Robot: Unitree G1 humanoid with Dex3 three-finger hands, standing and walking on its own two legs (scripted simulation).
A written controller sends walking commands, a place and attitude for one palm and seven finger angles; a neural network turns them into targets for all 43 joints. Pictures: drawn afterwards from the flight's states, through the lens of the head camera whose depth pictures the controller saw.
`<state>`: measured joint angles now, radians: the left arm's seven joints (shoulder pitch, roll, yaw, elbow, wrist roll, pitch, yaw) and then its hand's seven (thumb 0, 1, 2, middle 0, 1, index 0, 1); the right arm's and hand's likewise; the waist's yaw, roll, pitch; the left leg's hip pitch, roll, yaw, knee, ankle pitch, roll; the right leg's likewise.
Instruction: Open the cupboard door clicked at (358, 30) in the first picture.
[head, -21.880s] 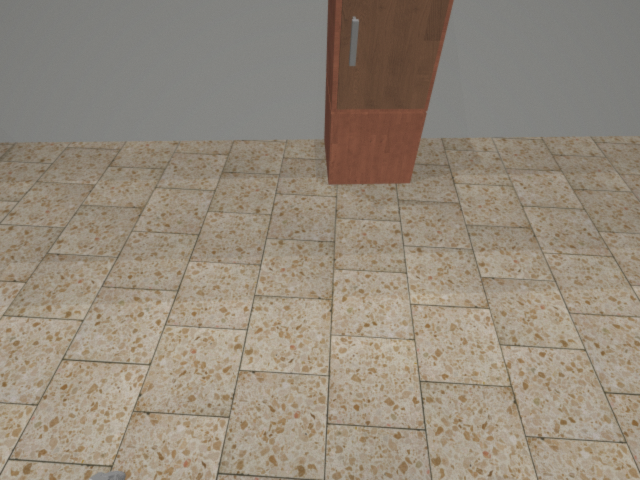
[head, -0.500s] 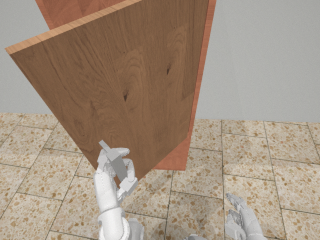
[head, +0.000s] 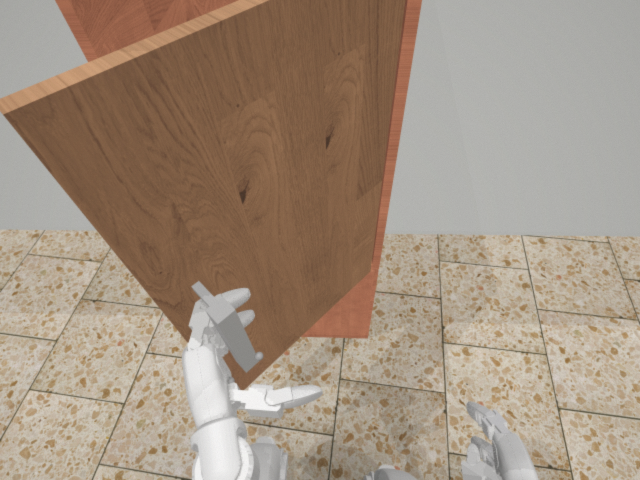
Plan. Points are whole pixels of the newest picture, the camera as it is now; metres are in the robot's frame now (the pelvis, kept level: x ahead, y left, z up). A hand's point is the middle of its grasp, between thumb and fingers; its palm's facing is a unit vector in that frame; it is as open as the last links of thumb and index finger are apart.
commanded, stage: open thumb and fingers to let go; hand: left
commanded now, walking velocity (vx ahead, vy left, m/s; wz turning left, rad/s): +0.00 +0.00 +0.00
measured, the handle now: (225, 328) +0.30 +0.13 +0.03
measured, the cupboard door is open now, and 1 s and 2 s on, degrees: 47 49 48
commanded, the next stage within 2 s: slide the hand sideways off the handle in 0.20 s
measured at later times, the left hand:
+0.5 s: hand (250, 387) +0.23 +0.09 +0.04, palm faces -0.12 -0.99 +0.00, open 15.9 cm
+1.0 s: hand (215, 421) +0.19 +0.12 +0.04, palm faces -0.05 -1.00 +0.02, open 16.0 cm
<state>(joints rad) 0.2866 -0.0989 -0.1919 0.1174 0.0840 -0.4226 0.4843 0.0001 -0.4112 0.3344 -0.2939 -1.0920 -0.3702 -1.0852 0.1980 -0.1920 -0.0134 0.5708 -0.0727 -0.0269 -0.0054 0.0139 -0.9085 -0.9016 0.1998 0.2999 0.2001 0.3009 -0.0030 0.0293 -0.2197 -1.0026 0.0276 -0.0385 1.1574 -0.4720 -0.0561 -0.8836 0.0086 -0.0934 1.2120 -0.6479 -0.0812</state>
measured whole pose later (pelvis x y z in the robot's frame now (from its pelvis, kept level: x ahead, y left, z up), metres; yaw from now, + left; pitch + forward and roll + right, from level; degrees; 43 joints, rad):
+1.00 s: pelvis -0.01 +0.04 -0.02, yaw -2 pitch +18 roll -1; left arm 0.54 0.09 -0.21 -0.13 -0.04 -0.47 0.06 -0.01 -0.50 0.30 -0.19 -0.32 -0.22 -0.33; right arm 0.21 -0.19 0.01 0.40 -0.02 0.00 0.01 0.01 -0.91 -0.90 0.20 0.30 0.20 0.30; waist 0.00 0.04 -0.20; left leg -1.09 0.03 -0.02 1.28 -0.52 0.00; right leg -0.95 0.01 -0.07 1.29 -0.66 -0.03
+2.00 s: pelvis -0.01 +0.04 +0.02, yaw -1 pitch +12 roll -3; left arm 0.70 0.22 0.06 -0.31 -0.26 -0.34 -0.17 -0.01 -0.50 0.30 -0.15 -0.30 -0.15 -0.30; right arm 0.26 -0.20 0.01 0.41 0.04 -0.02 -0.08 0.02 -0.91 -0.90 0.20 0.30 0.20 0.30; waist 0.01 0.06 -0.18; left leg -0.89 0.03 -0.04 1.13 -0.46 0.00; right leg -0.73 0.02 -0.09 1.10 -0.58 -0.03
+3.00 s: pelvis +0.04 +0.04 +0.10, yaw -2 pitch -2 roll +0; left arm 0.49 0.35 0.34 -0.40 -0.08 -0.03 0.12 0.01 0.84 0.87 -0.21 -0.31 -0.20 -0.30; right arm 0.19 -0.23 0.03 0.60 0.00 -0.06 -0.08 0.01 -0.91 -0.90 0.20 0.30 0.20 0.30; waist 0.06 0.06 -0.02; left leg -0.18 0.01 0.02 0.46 -0.24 0.00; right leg -0.05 0.00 -0.03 0.42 -0.33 -0.01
